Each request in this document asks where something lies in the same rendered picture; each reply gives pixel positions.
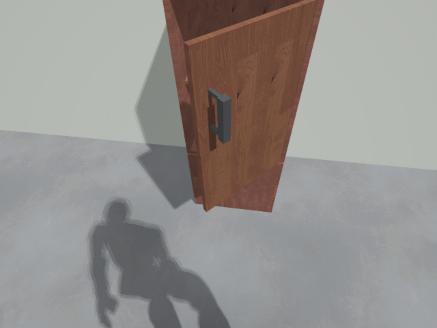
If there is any handle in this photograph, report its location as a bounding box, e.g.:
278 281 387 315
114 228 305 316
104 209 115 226
208 88 231 144

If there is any cupboard door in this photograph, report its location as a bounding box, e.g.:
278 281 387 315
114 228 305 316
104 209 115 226
183 0 317 212

